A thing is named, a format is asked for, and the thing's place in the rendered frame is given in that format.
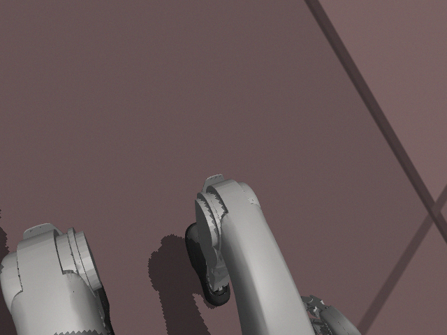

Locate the right robot foot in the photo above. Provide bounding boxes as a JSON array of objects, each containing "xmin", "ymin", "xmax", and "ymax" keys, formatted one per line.
[{"xmin": 185, "ymin": 223, "xmax": 230, "ymax": 306}]

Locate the left robot foot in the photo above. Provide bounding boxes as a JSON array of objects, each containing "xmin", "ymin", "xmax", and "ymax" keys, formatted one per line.
[{"xmin": 98, "ymin": 283, "xmax": 115, "ymax": 335}]

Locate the right robot hand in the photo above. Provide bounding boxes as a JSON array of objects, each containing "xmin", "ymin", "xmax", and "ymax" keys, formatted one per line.
[{"xmin": 301, "ymin": 295, "xmax": 362, "ymax": 335}]

